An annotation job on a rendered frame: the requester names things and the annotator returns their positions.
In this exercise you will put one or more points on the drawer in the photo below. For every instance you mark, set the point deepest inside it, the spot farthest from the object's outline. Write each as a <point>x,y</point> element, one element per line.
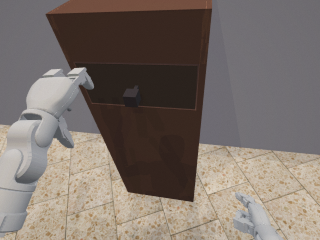
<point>168,85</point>

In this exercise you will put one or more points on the robot right forearm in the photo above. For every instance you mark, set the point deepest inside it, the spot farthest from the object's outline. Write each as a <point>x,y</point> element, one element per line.
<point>266,232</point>

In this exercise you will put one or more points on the cabinet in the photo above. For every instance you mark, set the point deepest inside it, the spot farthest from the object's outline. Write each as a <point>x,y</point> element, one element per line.
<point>155,149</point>

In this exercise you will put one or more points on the robot left forearm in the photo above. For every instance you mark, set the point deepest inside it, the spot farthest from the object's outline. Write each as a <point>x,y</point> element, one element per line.
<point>22,163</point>

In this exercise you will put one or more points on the right robot hand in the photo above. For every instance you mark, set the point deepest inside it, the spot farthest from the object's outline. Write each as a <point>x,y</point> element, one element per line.
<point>247,221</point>

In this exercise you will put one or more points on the left robot hand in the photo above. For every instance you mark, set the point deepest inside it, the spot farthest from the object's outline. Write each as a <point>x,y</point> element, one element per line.
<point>54,93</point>

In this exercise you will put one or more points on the handle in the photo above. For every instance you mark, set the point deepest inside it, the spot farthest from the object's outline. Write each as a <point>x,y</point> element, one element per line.
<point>131,97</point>

